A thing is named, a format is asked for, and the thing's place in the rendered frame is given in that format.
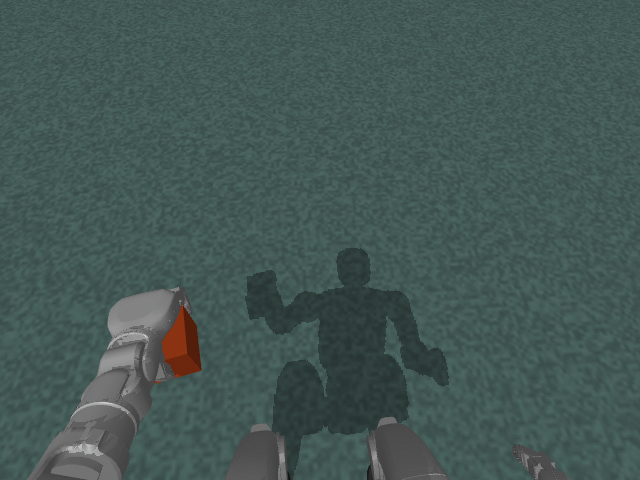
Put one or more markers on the left robot arm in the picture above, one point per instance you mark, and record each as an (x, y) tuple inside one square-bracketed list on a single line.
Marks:
[(95, 443)]

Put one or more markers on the right robot hand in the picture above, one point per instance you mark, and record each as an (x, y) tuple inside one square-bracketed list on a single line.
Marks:
[(539, 465)]

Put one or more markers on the cube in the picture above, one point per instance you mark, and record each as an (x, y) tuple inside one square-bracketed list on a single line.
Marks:
[(180, 346)]

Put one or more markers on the left robot hand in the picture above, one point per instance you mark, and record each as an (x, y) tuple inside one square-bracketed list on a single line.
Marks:
[(155, 311)]

